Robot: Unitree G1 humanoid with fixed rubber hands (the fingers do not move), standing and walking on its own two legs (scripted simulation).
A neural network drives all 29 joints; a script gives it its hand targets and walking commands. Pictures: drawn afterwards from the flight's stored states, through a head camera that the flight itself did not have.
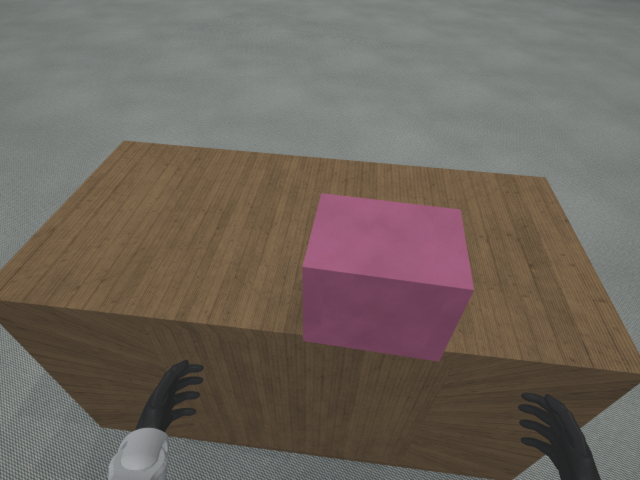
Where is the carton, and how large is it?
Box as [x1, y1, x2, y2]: [302, 193, 473, 361]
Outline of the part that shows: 321,193 302,267 303,340 438,361 473,290 460,210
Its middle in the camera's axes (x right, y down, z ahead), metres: +0.10 +0.06 +0.66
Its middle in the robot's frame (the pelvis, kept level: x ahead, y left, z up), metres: +0.45 -0.07 -0.03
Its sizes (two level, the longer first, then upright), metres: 0.236 0.173 0.195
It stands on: a pedestal, 0.64 m high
